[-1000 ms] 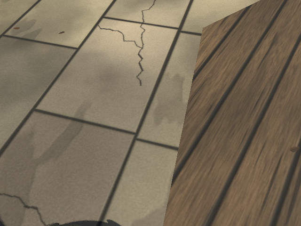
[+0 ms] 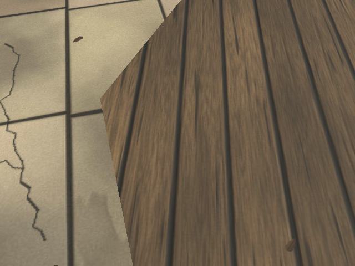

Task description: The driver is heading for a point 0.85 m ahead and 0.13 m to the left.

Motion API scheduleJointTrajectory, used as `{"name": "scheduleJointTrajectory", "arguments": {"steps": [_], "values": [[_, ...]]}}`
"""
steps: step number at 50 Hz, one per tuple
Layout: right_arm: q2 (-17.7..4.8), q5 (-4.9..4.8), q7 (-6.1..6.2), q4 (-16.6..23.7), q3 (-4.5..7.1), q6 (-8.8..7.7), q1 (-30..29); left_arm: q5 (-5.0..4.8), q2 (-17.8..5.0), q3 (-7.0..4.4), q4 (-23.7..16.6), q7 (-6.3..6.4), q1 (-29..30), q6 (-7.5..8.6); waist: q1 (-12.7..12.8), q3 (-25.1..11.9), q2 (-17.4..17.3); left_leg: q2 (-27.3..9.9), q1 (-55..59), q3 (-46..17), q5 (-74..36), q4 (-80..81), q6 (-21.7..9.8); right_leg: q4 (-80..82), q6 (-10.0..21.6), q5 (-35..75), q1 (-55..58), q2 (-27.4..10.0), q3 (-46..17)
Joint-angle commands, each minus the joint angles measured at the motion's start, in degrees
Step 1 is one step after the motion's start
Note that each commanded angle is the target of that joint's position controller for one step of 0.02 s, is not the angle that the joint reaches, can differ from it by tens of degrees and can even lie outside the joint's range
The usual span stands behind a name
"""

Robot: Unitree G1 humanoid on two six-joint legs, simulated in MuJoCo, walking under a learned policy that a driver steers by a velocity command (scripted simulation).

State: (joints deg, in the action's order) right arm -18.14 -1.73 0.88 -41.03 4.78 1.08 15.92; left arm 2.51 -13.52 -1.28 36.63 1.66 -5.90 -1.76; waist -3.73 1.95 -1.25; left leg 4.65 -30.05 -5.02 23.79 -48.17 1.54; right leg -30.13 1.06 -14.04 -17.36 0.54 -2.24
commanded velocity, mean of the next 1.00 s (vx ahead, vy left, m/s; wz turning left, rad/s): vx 0.06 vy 0.00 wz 0.06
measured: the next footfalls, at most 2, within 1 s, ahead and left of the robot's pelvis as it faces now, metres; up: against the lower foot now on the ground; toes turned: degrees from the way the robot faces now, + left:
left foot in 0.30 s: +0.03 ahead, +0.16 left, +0.00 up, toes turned +21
right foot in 0.86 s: +0.08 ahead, -0.06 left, +0.00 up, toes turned +5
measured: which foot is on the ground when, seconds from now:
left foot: up 0.00-0.28, down 0.30-0.86, up 0.88-1.00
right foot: down 0.00-0.32, up 0.34-0.84, down 0.86-1.00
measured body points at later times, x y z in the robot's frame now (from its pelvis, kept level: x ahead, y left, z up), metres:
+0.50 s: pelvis +0.01 +0.06 +0.00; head +0.04 +0.10 +0.45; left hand +0.02 +0.39 -0.11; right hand +0.28 -0.12 -0.07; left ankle -0.01 +0.15 -0.74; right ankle +0.06 -0.08 -0.65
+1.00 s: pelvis +0.07 +0.02 +0.00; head +0.10 -0.02 +0.45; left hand +0.13 +0.31 -0.08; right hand +0.26 -0.26 -0.10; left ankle +0.04 +0.17 -0.66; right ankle +0.04 -0.07 -0.74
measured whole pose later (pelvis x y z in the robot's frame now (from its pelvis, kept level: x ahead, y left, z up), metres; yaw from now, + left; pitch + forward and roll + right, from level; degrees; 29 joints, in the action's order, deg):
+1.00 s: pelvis +0.07 +0.02 +0.00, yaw +2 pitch +3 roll +2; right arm -18.1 -0.7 -0.8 -41.2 6.2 -2.7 6.2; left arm -1.6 -16.3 -4.5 38.8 -0.2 -20.8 1.4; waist 1.4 0.5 -2.2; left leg -0.4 -28.9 -1.2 22.4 -60.0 -0.7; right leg -30.1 5.2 -18.8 -14.4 1.8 -2.4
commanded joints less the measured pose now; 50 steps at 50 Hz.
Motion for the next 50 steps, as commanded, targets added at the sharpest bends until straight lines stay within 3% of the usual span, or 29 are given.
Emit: {"name": "scheduleJointTrajectory", "arguments": {"steps": [1, 4, 8, 11, 14, 15, 16, 17, 18, 19, 20, 21, 22, 25, 27, 30, 33, 36, 39, 41, 42, 43, 44, 45, 46, 47, 48, 49, 50], "values": [[-7.8, 0.44, 1.46, 2.7, 3.09, 1.12, 3.2, -1.00, -6.4, -2.50, -5.2, 0.76, 6.4, 2.11, 0.7, -4.4, 9.2, -4.2, -9.2, 0.6, 1.1, -22.4, 3.4, 12.7, 9.9, 13.9, 6.7, -16.7, -9.6], [-4.5, 0.29, 1.18, 5.2, 2.12, 2.08, 0.4, -1.31, -6.4, -2.67, -4.1, 1.25, 4.7, 2.06, 2.0, -3.3, 8.4, -6.8, -10.6, 3.3, -4.7, -22.3, 5.7, 12.3, 10.2, 18.3, 7.7, -14.8, -2.1], [-1.1, 0.46, -1.24, 9.6, 0.20, 1.59, -5.8, -1.53, -9.8, -4.42, -2.0, 1.59, -0.1, 1.04, 5.7, -5.8, 9.2, -9.4, -6.2, 5.7, -4.9, -6.4, 5.4, 10.0, 11.3, 22.2, 13.3, -17.3, 1.2], [-3.1, 0.33, -2.45, 10.6, 0.74, 1.80, -5.4, -2.37, -12.6, -5.84, -1.2, 0.72, -0.6, 1.15, 5.4, -6.5, 10.6, -8.3, 0.9, 9.0, -3.8, 1.7, 2.8, 8.4, 10.6, 25.7, 12.2, -19.5, 3.4], [-4.1, 0.21, -2.73, 10.3, 1.79, 2.90, -3.0, -4.31, -12.5, -6.40, -0.5, -0.23, 0.3, 2.09, 2.8, -6.4, 10.2, -6.6, 8.8, 10.9, -9.0, 13.8, -0.9, 2.5, 6.5, 23.5, 10.9, -20.2, 6.6], [-5.1, 0.39, -2.14, 9.4, 2.58, 2.99, -0.5, -4.51, -11.0, -6.28, 0.6, -0.62, -1.6, 2.42, 1.8, -7.1, 7.5, -5.0, 15.7, 10.2, -15.2, 19.5, -2.9, -3.3, 3.2, 19.9, 7.5, -18.2, 9.6], [-10.7, 0.47, -1.03, 8.7, 4.61, 2.75, 3.9, -3.30, -9.1, -5.95, 1.0, -1.06, -4.0, 2.78, 0.7, -8.5, -3.4, -9.5, 28.2, 0.0, -36.4, 23.6, -6.9, -17.2, -1.9, 8.1, -4.0, -12.8, 13.9], [-19.7, 1.85, -0.42, 10.2, 6.21, 2.08, 3.7, -0.74, -5.6, -4.39, -4.1, -1.24, -0.8, 3.15, 2.3, -10.5, -22.5, -25.0, 37.5, -26.1, -53.6, 23.9, -20.0, -34.6, -7.3, -24.8, -25.5, -2.9, 12.0], [-15.2, 3.16, -1.20, 11.0, 5.23, 0.49, 4.4, -0.67, -8.3, -5.04, -4.4, -0.79, 5.6, 3.29, -3.1, -15.9, -11.9, -26.2, 36.4, -27.0, -47.6, 26.0, -23.5, -42.8, -6.4, -26.1, -27.6, -1.9, -0.1], [-12.8, 3.20, -1.18, 10.4, 3.92, -0.45, 1.6, -2.39, -9.4, -5.21, -3.9, -0.45, 6.1, 2.99, -1.4, -13.7, -7.8, -24.8, 33.5, -20.2, -43.4, 26.5, -20.9, -44.2, -4.7, -21.3, -27.5, -2.9, -1.0], [-9.8, 2.11, -0.54, 10.6, 3.00, -0.71, -2.8, -2.81, -9.1, -5.29, -1.9, 0.27, 3.5, 2.47, 1.1, -11.5, -4.0, -21.8, 30.3, -14.7, -39.1, 25.8, -17.1, -41.9, -3.9, -16.0, -26.9, -4.4, -1.0], [-6.4, 0.91, -0.04, 10.9, 1.73, -0.43, -6.6, -2.42, -9.8, -5.42, -0.6, 0.83, 1.4, 1.86, 2.6, -10.4, -3.6, -20.2, 27.3, -11.2, -37.8, 25.7, -14.8, -39.3, -4.1, -12.4, -24.9, -5.2, -0.8], [-4.8, 1.11, 0.34, 10.9, 0.74, -0.38, -8.5, -2.13, -9.7, -5.49, 0.6, 0.81, -0.6, 1.41, 3.8, -10.4, -4.9, -18.4, 23.2, -7.7, -40.4, 25.8, -14.1, -40.0, -4.5, -9.3, -19.9, -4.7, 0.5], [-0.2, 3.23, 0.43, 8.7, -1.48, -1.28, -10.6, -2.97, -6.7, -4.28, 3.5, 0.11, -5.8, 0.66, 5.6, -10.7, -4.9, -15.6, 18.7, -0.2, -36.5, 27.6, -12.7, -31.6, -5.3, -3.4, -10.7, -5.0, 0.9], [-1.0, 3.84, 0.52, 7.5, -1.31, -1.59, -10.9, -3.25, -5.7, -3.45, 2.9, -0.28, -3.9, 0.37, 4.1, -7.9, -6.0, -15.8, 17.1, 1.4, -29.9, 28.8, -12.5, -22.5, -5.3, -2.3, -7.3, -5.3, 0.6], [-6.8, 3.62, 0.96, 6.2, 0.65, -0.67, -9.8, -3.74, -10.3, -4.42, 0.3, -0.57, -1.7, -0.02, 1.7, -3.7, -7.1, -20.4, 18.4, -2.6, -22.2, 30.8, -15.5, -21.5, -5.0, -6.8, -10.6, -4.9, 1.9], [-6.0, 2.83, 1.15, 5.2, 0.80, -0.14, -9.7, -3.87, -9.8, -4.52, -0.6, -0.76, -2.4, -0.37, 1.4, -1.7, -5.1, -23.7, 21.9, -4.6, -23.1, 30.8, -16.7, -22.8, -4.8, -10.3, -15.0, -6.2, 1.7], [-5.5, 2.65, 1.18, 5.1, 1.15, -0.01, -11.2, -3.87, -8.1, -4.34, -1.2, -1.25, -3.8, -0.55, 2.3, -3.1, -4.4, -24.1, 24.2, -1.7, -31.8, 28.9, -16.3, -21.5, -4.5, -12.0, -13.8, -6.3, 3.2], [-6.0, 2.12, 1.17, 5.1, 1.80, 0.28, -12.1, -4.21, -7.5, -4.45, -2.0, -2.12, -4.7, -0.62, 2.9, -5.4, -4.9, -24.1, 26.4, 2.0, -38.1, 26.1, -14.5, -16.1, -3.3, -11.1, -10.2, -5.1, 5.6], [-6.5, 1.25, 1.11, 4.9, 2.22, 0.46, -12.7, -4.38, -7.3, -4.68, -2.4, -2.79, -6.2, -0.83, 4.3, -6.6, -5.5, -23.7, 26.7, 5.0, -38.7, 22.8, -12.1, -8.9, -1.7, -7.0, -6.1, -3.8, 7.5], [-6.3, 0.63, 1.06, 4.6, 2.35, 0.53, -13.1, -4.37, -7.3, -4.97, -2.0, -2.92, -8.2, -0.92, 5.6, -7.2, -5.2, -22.7, 25.2, 7.6, -36.7, 19.4, -9.9, -2.7, -0.3, -1.8, -1.8, -2.3, 8.7], [-5.4, 0.30, 0.75, 3.5, 2.48, 0.34, -10.5, -4.43, -8.4, -5.77, -0.8, -2.32, -11.9, -0.98, 6.3, -9.0, -2.4, -20.1, 20.1, 10.6, -21.8, 14.7, -6.5, 1.7, 2.4, 2.2, 5.8, -0.5, 7.4], [-1.6, 1.35, 0.28, 4.7, 1.60, -0.14, -12.4, -5.12, -14.2, -7.91, 1.1, -1.47, -19.5, -0.64, 8.2, -9.7, 9.2, -13.9, 4.5, 15.7, -1.1, -1.2, -2.3, 7.0, 8.5, -2.9, 18.1, -8.5, -7.9], [0.6, 2.32, -0.30, 9.8, 0.57, -1.63, -18.9, -4.53, -21.2, -9.03, 0.2, -1.97, -23.7, 1.30, 9.9, -8.7, 20.9, -2.3, -19.6, 9.7, 14.7, -15.6, 0.5, 14.9, 20.7, -18.6, 26.7, -20.7, -40.0], [-2.4, 0.95, -1.28, 9.9, 1.28, -3.72, -23.0, -3.55, -16.8, -7.78, -0.3, -2.51, -23.5, 3.28, 12.6, -7.3, 11.5, -4.5, -25.9, -0.3, 12.3, -20.5, -1.3, 20.4, 21.6, -34.6, 27.3, -22.7, -43.6], [-4.5, -0.56, -2.12, 9.7, 1.94, -5.34, -23.3, -3.24, -14.9, -6.85, -0.7, -2.34, -20.3, 4.57, 10.3, -3.3, 9.7, -6.0, -27.0, -1.6, 6.0, -18.8, -3.2, 21.2, 18.8, -36.0, 24.8, -21.1, -40.7], [-5.1, 0.04, -2.23, 8.1, 2.29, -6.29, -21.2, -3.80, -14.1, -6.41, -1.6, -1.93, -17.1, 4.97, 7.8, -1.9, 6.5, -6.9, -24.9, -1.3, 0.9, -16.1, -3.4, 20.1, 16.2, -30.9, 22.2, -18.7, -35.7], [-5.5, 1.27, -2.07, 7.1, 2.44, -7.04, -20.5, -4.38, -12.9, -5.81, -2.0, -1.40, -15.4, 4.93, 6.8, -1.1, 6.3, -7.5, -22.5, -1.3, -4.3, -11.5, -2.9, 20.1, 14.7, -25.3, 20.0, -16.6, -31.3], [-5.2, 1.72, -2.14, 6.5, 2.52, -7.58, -19.9, -4.22, -12.2, -5.33, -2.3, -0.81, -15.2, 4.85, 6.1, -1.0, 6.6, -7.3, -18.5, -0.9, -8.5, -8.1, -2.2, 20.4, 13.7, -21.8, 17.8, -14.1, -27.8]]}}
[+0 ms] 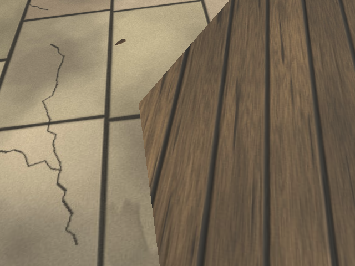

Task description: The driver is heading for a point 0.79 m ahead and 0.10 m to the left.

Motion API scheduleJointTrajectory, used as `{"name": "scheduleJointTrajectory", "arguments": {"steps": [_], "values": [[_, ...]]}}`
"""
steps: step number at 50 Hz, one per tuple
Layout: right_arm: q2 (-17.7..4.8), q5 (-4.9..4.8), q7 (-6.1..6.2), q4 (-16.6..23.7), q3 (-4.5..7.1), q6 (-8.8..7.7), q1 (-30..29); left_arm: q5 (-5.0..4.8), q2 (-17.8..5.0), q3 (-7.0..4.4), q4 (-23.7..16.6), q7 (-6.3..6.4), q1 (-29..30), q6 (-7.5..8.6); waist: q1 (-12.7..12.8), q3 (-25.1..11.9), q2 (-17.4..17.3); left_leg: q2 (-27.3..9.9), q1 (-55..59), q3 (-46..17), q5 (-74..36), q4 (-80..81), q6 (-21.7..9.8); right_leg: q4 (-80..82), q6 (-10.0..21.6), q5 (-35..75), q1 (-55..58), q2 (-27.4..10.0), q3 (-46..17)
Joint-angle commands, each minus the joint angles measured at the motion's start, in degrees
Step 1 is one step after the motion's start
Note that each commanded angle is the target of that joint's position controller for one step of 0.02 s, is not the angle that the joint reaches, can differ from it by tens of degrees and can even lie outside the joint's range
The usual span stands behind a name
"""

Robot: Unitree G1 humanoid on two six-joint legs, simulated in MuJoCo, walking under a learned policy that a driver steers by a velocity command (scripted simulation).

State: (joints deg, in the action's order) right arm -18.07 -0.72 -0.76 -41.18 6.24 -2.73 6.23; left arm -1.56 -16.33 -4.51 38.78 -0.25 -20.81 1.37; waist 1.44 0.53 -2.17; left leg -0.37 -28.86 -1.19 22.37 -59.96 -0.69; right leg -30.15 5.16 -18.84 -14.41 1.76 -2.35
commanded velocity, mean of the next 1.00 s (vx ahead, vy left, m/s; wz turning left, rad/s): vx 0.77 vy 0.00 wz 0.26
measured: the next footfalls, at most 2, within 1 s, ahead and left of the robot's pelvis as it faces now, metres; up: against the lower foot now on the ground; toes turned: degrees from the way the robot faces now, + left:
left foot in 0.36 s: +0.39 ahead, +0.09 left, +0.00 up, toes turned -4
right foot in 0.80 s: +0.84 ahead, -0.06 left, +0.00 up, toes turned +16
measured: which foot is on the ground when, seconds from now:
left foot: up 0.00-0.34, down 0.36-0.80, up 0.82-1.00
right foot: down 0.00-0.36, up 0.38-0.78, down 0.80-1.00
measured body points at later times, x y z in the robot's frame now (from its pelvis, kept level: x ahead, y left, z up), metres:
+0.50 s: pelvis +0.33 +0.03 -0.01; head +0.35 +0.03 +0.44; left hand +0.43 +0.29 -0.13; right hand +0.39 -0.26 -0.13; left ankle +0.35 +0.09 -0.74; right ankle +0.18 -0.09 -0.63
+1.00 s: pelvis +0.75 +0.03 +0.00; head +0.80 +0.05 +0.45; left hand +0.74 +0.34 -0.11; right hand +1.01 -0.18 -0.10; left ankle +0.70 +0.14 -0.65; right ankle +0.81 -0.07 -0.74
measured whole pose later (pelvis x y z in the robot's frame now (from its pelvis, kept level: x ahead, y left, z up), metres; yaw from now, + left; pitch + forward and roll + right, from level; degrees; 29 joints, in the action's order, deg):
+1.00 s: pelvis +0.75 +0.03 +0.00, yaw +20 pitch +1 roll -1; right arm -20.4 -1.5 0.3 -40.9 3.8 -1.8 8.5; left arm 0.1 -17.6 -2.8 43.5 -0.1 -13.7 6.3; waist 2.6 5.8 -1.9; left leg 0.9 -31.3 -2.7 24.6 -66.2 0.0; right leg -23.4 0.6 -10.9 -13.6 -0.1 4.3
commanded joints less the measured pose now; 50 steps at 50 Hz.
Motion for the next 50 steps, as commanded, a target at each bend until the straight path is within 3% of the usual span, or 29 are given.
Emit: {"name": "scheduleJointTrajectory", "arguments": {"steps": [1, 3, 4, 6, 8, 11, 13, 15, 16, 17, 18, 19, 20, 21, 23, 24, 25, 28, 32, 36, 38, 39, 40, 41, 42, 43, 44, 46, 50], "values": [[-4.7, 0.68, -0.64, 6.0, 0.93, -4.13, -9.9, 0.15, -9.3, -1.94, -4.6, 1.52, -0.9, 1.73, 0.8, 0.4, 7.5, -1.2, -17.4, -3.8, -10.7, 6.5, 1.0, 20.6, 9.2, -13.3, 13.8, -13.8, -25.6], [-3.6, 0.58, -0.72, 5.3, 0.58, -4.36, -10.1, 0.35, -9.6, -1.86, -4.5, 2.16, -2.7, 1.81, 0.9, 0.7, 7.4, 0.4, -14.8, -3.0, -15.6, 12.0, 2.7, 20.3, 8.7, -7.9, 11.8, -11.9, -22.7], [-1.1, 6.19, -2.09, 2.8, -1.36, -0.22, -5.6, 3.14, -12.9, -2.93, -1.8, 0.41, -4.1, 0.72, 1.4, 1.0, 10.1, 0.5, -12.1, 0.7, -15.4, 9.9, 4.1, 20.3, 7.1, -6.2, 8.4, -7.4, -19.3], [-1.5, 4.83, -2.53, 3.4, -1.53, 2.14, -5.8, 2.37, -10.3, -2.17, -1.2, -0.90, -5.2, 0.43, 1.7, 2.6, 11.0, 0.0, -10.8, 2.3, -15.7, 12.2, 5.9, 21.1, 7.2, -5.7, 5.4, -6.6, -18.2], [-2.2, 3.67, -2.73, 3.8, -1.91, 2.12, -8.8, 2.26, -7.9, -1.29, -0.3, -1.28, -6.6, 1.12, 3.7, 4.1, 12.7, -1.3, -9.7, 3.2, -18.8, 17.7, 6.3, 22.8, 6.8, -4.0, 6.0, -7.3, -17.0], [-3.8, 3.16, -2.94, 5.9, -2.00, 1.34, -15.1, 2.47, -9.6, -1.54, 1.2, -0.71, -9.1, 2.21, 7.1, 6.1, 11.5, -2.6, -12.7, 4.5, -20.1, 23.5, 3.6, 24.8, 6.6, -2.4, 13.3, -11.5, -17.1], [-4.3, 3.14, -3.32, 7.1, -2.06, 1.06, -16.1, 2.61, -10.2, -1.49, 2.6, -0.04, -9.4, 2.73, 6.8, 7.4, 11.0, -3.0, -14.2, 5.0, -17.6, 25.6, 0.3, 25.4, 6.2, 2.6, 18.6, -14.1, -15.5], [-4.6, 3.04, -3.41, 7.3, -2.12, 1.02, -13.1, 3.09, -10.8, -1.41, 4.0, 0.63, -7.8, 3.01, 3.9, 7.1, 11.3, -1.5, -10.6, 6.6, -12.0, 26.5, -3.4, 23.0, 5.1, 20.0, 21.2, -15.5, -10.8], [-4.6, 2.67, -2.94, 6.3, -2.00, 1.13, -8.2, 3.35, -11.2, -1.28, 4.2, 0.82, -5.8, 3.16, 0.9, 4.5, 11.4, 1.2, -2.6, 8.2, -9.7, 27.0, -5.6, 18.4, 3.7, 38.9, 20.0, -14.9, -6.7], [-5.5, 2.22, -2.12, 4.1, -1.39, 1.13, -0.1, 3.65, -11.8, -1.30, 4.7, 0.95, -5.2, 3.09, -3.0, -0.7, 10.8, 4.8, 7.8, 9.6, -7.8, 25.7, -7.4, 8.7, 3.0, 59.3, 19.4, -14.2, -3.3], [-6.8, 1.86, -1.30, -0.3, -0.58, 0.89, 14.4, 3.99, -12.0, -1.25, 4.5, 1.20, -2.8, 2.76, -10.1, -7.7, 8.4, 6.9, 24.3, 9.5, -7.6, 26.2, -9.0, -7.3, 1.7, 66.7, 13.4, -12.1, 0.7], [-12.1, 2.38, -0.59, -2.6, 1.08, 0.63, 24.8, 3.27, -9.9, -0.27, 2.6, 1.14, -3.4, 3.10, -13.2, -14.0, -0.8, -1.3, 42.7, -6.3, 8.3, 28.6, -12.2, -28.2, -0.4, 52.0, -4.6, -8.0, 3.7], [-16.1, 2.88, -0.89, -3.7, 1.83, 0.28, 27.1, 3.68, -3.9, 1.39, 0.6, 0.09, -2.7, 4.13, -10.3, -15.6, -15.0, -13.6, 49.3, -39.5, 30.5, 40.3, -18.1, -46.2, -2.7, 3.8, -22.6, 3.1, 1.6], [-11.3, 1.76, -1.54, -3.5, 0.50, 0.24, 20.7, 4.57, -6.0, 1.46, -0.8, -0.04, 3.7, 5.02, -8.5, -8.4, -10.2, -14.5, 44.9, -51.0, 24.1, 47.5, -17.3, -50.3, -1.7, -0.7, -31.0, 2.8, -4.5], [-9.7, 1.77, -1.14, -2.9, 0.52, 0.00, 17.5, 4.49, -7.6, 1.93, -1.3, -0.61, 7.6, 6.19, -6.2, -3.2, 1.0, -12.2, 34.6, -36.5, 11.4, 46.7, -16.9, -46.1, -1.4, 5.5, -29.5, -3.7, -4.8], [-7.9, 1.73, -0.76, -3.4, -0.14, -0.12, 16.6, 5.17, -7.1, 2.17, -1.8, -0.66, 8.5, 5.95, -4.1, 0.0, 2.4, -9.8, 28.5, -32.2, 6.6, 47.9, -16.1, -42.8, -2.2, 5.5, -27.4, -5.0, -4.3], [-6.2, 1.67, -0.49, -4.0, -0.90, -0.37, 16.2, 5.84, -6.5, 2.59, -2.4, -0.89, 8.5, 5.15, -2.1, 1.4, 0.7, -7.6, 24.2, -29.6, 4.1, 48.7, -16.1, -39.9, -3.6, 4.6, -25.8, -5.7, -4.0], [-6.6, 0.76, -0.24, -4.3, -1.04, -1.59, 17.2, 6.29, -5.1, 3.64, -4.1, -1.43, 12.1, 2.84, -1.0, 5.4, -0.2, -4.6, 16.7, -24.5, -0.1, 52.1, -17.0, -32.2, -6.4, 3.0, -26.4, -7.1, -1.1], [-7.7, 0.67, -0.07, -4.2, -0.20, -2.12, 18.8, 4.49, -2.9, 5.32, -9.0, -2.70, 25.6, 3.12, -4.5, 8.3, -0.7, -0.6, 9.5, -19.9, -15.8, 54.9, -14.3, -10.4, -8.5, 17.9, -17.9, -4.3, 3.3], [-9.8, -0.29, 0.36, -5.4, 0.49, -2.19, 20.9, 3.65, -4.3, 4.81, -9.5, -1.98, 26.6, 3.42, -5.3, 3.2, -0.7, -2.8, 18.3, -20.6, -39.0, 49.4, -10.8, -1.2, -6.5, 23.9, -7.8, -1.5, 3.0], [-12.1, 0.24, 0.76, -6.0, 0.93, -2.09, 21.2, 3.87, -7.8, 3.15, -6.7, -0.58, 17.7, 3.62, -1.5, -4.0, -0.2, -2.1, 23.9, -19.2, -59.2, 35.6, -7.7, 0.1, -5.0, 16.5, 3.4, 2.0, 3.9], [-13.1, 0.44, 0.65, -6.3, 1.15, -2.12, 20.0, 3.97, -9.2, 2.32, -4.4, 0.46, 8.7, 4.02, 3.4, -8.1, -0.5, -0.7, 22.6, -17.9, -61.2, 23.0, -5.8, 2.1, -4.0, 18.3, 12.9, 0.7, 3.8], [-9.7, 0.47, 0.60, -5.6, 0.42, -2.63, 18.6, 5.12, -11.9, 1.17, -2.2, 1.74, -1.6, 4.61, 7.6, -13.1, -0.5, 1.7, 15.3, -16.6, -50.7, 8.6, -4.4, 0.4, -2.5, 16.3, 25.3, -6.5, -1.3], [1.5, -1.75, 1.44, -3.6, -2.05, -2.62, 25.0, 7.70, -16.6, -0.16, -1.3, 2.05, -6.5, 4.90, 3.9, -22.8, 17.5, 9.1, -1.6, -8.7, 3.2, -15.5, -2.2, -1.8, 4.9, 34.7, 43.4, -29.7, -25.9], [-4.7, -0.66, 2.03, -3.0, -1.78, -1.56, 25.4, 5.04, -16.2, -0.90, -1.2, 1.03, -5.6, 4.00, 4.1, -31.3, 17.9, 8.6, -5.7, -6.6, 8.9, -24.8, -2.3, 0.9, 9.8, 39.5, 43.9, -31.0, -40.0], [-6.2, 0.59, 2.12, -3.5, -1.28, -0.95, 19.7, 4.31, -10.3, 0.31, -1.7, 0.64, -0.4, 3.90, 3.3, -22.1, 11.4, 4.4, -7.7, -6.2, 3.3, -22.6, -2.3, 2.3, 8.6, 43.1, 35.0, -26.6, -29.2], [-3.9, -1.61, 1.94, -0.5, -2.46, -0.70, 14.8, 1.74, -5.6, 1.32, -2.6, 0.67, 3.0, 4.83, 4.4, -14.6, 13.9, 1.4, -10.6, -7.4, 4.5, -22.2, 0.2, 4.1, 7.9, 46.7, 32.3, -22.2, -20.3], [-4.3, -1.16, 1.35, 1.7, -2.25, -0.11, 8.1, 1.67, -5.1, 1.35, -0.1, 0.27, 4.6, 5.81, 2.8, -6.1, 7.8, -0.8, -11.0, -5.7, 4.3, -17.6, 0.8, 8.0, 6.9, 50.8, 21.0, -18.2, -13.7], [0.2, -0.28, 0.48, 4.1, -3.92, 0.89, 6.8, 0.75, -6.7, 0.60, 1.5, 0.03, 11.8, 5.96, -3.2, -0.3, 5.2, -2.1, -4.2, -3.5, -0.1, 5.0, 1.6, 14.7, 7.4, 50.4, 5.6, -17.3, -5.9]]}}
